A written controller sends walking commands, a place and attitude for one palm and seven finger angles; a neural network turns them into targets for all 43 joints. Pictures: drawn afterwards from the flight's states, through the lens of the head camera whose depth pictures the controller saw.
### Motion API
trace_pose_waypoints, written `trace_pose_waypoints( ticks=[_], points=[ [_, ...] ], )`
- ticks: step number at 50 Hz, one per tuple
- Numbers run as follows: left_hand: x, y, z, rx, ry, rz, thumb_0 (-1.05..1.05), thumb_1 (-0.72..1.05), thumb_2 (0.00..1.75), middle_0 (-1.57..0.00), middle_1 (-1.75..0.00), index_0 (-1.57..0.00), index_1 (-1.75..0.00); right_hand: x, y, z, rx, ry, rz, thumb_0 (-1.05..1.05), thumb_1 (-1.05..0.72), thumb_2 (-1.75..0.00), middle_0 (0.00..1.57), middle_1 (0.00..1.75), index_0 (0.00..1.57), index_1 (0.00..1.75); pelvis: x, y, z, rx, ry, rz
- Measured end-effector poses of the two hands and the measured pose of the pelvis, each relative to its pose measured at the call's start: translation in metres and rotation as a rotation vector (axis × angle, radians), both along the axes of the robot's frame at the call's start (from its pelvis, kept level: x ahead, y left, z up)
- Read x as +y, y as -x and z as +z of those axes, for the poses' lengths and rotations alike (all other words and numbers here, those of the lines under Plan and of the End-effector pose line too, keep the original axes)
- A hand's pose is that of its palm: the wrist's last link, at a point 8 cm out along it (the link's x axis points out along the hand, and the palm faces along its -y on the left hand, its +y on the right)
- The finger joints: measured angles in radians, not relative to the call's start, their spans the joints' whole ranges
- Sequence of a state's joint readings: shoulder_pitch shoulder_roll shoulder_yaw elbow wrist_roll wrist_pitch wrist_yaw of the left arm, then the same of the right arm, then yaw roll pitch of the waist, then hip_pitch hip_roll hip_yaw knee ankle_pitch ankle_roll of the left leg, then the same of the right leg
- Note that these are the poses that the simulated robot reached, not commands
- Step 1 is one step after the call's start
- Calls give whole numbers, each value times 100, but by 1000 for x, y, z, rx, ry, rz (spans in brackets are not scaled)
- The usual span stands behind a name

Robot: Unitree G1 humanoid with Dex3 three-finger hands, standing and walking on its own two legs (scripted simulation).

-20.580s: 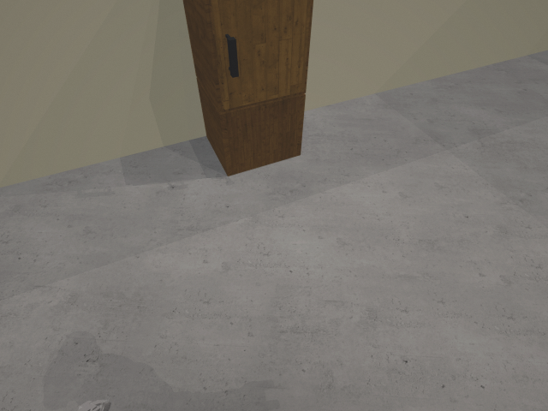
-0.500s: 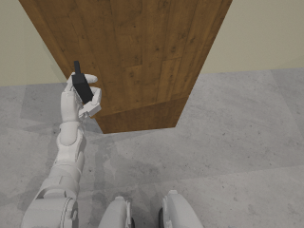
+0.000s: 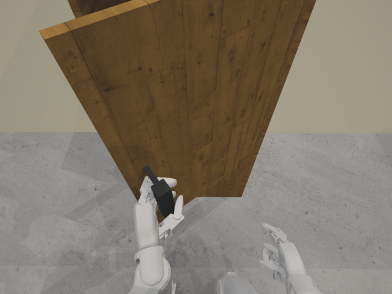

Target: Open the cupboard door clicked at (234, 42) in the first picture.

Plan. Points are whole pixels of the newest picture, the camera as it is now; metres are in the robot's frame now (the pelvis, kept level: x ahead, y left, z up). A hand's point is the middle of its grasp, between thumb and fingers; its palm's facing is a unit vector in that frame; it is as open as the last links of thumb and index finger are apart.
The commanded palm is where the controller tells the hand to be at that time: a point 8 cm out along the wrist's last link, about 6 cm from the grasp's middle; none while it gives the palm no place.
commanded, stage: pull the door open along its arc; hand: left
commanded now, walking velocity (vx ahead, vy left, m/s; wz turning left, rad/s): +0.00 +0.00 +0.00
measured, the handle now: (159, 194) +0.32 +0.09 +0.00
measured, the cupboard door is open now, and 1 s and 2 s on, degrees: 37 37 40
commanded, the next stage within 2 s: open thumb and fingers to let go in 0.10 s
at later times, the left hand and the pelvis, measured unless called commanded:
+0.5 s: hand (180, 216) +0.27 +0.04 +0.00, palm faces +0.42 -0.91 -0.07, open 8.2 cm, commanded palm +0.22 +0.08 +0.01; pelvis -0.02 -0.04 -0.02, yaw +4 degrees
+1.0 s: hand (179, 216) +0.27 +0.04 +0.00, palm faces +0.35 -0.93 -0.06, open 15.0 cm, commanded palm +0.23 +0.08 +0.01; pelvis -0.04 -0.02 -0.02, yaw +3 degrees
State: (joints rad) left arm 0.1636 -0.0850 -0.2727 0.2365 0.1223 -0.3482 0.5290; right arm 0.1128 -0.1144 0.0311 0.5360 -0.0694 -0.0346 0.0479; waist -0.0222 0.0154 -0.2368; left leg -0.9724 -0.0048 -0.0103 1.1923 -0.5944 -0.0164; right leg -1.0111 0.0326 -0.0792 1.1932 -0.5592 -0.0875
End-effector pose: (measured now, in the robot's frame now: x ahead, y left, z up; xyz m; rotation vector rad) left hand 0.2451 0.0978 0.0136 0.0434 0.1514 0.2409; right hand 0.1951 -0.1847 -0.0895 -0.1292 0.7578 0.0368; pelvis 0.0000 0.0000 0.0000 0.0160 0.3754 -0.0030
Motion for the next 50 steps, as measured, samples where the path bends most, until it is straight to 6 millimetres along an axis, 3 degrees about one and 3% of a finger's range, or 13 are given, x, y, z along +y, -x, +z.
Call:
trace_pose_waypoints(
  ticks=[9,15,20,28,37,50],
  points=[
    [-19,17,3,23,-17,9,2,61,68,-30,-124,-38,-135,-35,1,1,-38,19,10,1,-90,-90,20,30,20,30,-25,-2,0,-8,-19,35],
    [-16,11,-2,-21,-29,116,1,58,74,-35,-128,-36,-135,-65,19,-19,16,75,-2,1,-90,-90,20,30,20,30,-36,7,-9,7,-30,46],
    [-13,8,-5,-47,-27,184,1,51,73,-36,-129,-36,-133,-78,39,-36,68,83,-14,1,-90,-90,20,30,19,30,-42,16,-15,19,-39,50],
    [-15,12,-6,-55,-30,189,1,18,59,-34,-126,-35,-128,-77,64,-48,114,64,-25,1,-90,-90,20,30,19,30,-44,27,-17,15,-45,49],
    [-15,9,-6,-66,-26,177,0,-30,38,-31,-119,-31,-120,-69,68,-47,89,58,-24,1,-90,-90,20,30,19,30,-39,35,-18,5,-42,44],
    [-10,10,-5,-67,-19,117,-1,-48,30,-23,-71,-27,-74,-51,56,-30,32,81,-18,1,-90,-90,20,30,20,30,-20,35,-15,-7,-19,40]
  ],
)
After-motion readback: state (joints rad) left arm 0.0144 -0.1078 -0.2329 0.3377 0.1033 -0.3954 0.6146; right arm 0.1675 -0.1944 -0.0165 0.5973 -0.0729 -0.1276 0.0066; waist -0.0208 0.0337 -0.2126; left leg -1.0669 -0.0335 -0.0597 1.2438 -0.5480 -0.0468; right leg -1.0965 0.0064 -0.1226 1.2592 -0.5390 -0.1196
